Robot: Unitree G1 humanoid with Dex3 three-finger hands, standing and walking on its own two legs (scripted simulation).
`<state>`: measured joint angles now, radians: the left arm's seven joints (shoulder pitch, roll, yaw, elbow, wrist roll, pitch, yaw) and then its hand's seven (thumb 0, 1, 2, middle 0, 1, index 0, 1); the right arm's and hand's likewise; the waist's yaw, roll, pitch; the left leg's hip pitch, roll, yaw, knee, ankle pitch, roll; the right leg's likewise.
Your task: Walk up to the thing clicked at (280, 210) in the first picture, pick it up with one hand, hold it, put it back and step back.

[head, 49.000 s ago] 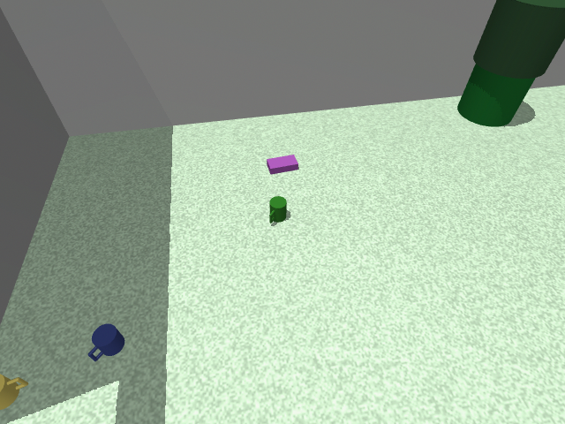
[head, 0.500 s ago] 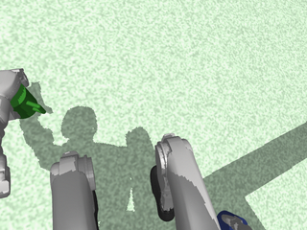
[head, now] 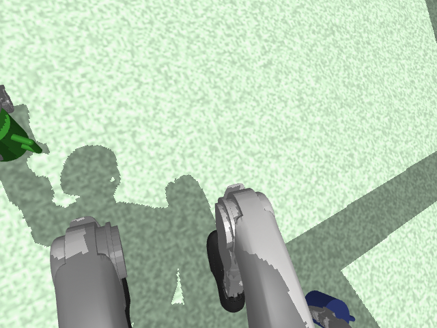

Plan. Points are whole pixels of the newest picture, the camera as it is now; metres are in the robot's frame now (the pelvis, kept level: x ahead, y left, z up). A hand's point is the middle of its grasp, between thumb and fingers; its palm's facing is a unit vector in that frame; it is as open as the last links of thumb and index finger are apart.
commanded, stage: lower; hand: left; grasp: from above
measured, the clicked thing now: (4, 137) +0.48 +0.29 -0.22
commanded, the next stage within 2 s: rest in 0.26 s
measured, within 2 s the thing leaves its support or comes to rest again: rests again in 0.70 s
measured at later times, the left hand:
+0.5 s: hand (1, 140) +0.48 +0.30 -0.23, palm faces -0.47 -0.08 -0.88, open 10.4 cm
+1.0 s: hand (5, 142) +0.48 +0.30 -0.26, palm faces -0.47 -0.10 -0.88, open 10.4 cm
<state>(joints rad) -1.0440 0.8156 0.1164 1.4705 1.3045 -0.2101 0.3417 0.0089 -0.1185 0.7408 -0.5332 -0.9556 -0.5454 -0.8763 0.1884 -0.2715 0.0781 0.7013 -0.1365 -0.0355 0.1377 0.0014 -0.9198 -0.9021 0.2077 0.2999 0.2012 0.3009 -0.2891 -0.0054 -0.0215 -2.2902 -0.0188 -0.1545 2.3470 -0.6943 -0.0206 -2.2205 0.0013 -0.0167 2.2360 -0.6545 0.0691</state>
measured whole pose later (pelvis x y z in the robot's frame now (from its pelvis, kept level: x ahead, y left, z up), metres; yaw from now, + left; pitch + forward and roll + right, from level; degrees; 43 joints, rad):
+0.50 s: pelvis +0.00 +0.00 -0.03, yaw -2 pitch +34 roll -11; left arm -1.07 0.90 0.15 1.57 1.35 -0.24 0.44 0.01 -0.12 0.73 -0.56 -0.92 -0.57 -0.85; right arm 0.16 -0.29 0.13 0.69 -0.18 -0.06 0.16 0.00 -0.92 -0.90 0.21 0.30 0.20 0.30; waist -0.33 -0.04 0.05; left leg -2.36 -0.02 -0.19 2.46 -0.70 -0.02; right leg -2.28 0.02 -0.04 2.32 -0.65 0.07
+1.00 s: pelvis +0.00 +0.01 -0.04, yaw -4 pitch +32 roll -13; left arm -1.10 0.98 0.14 1.67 1.35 -0.25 0.49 0.00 -0.11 0.73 -0.56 -0.90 -0.57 -0.82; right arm 0.14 -0.31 0.19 0.67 -0.20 -0.11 0.18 0.00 -0.91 -0.90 0.21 0.30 0.20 0.30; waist -0.36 -0.07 0.09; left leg -2.37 -0.02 -0.22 2.51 -0.72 -0.01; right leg -2.27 0.03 -0.06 2.34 -0.66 0.07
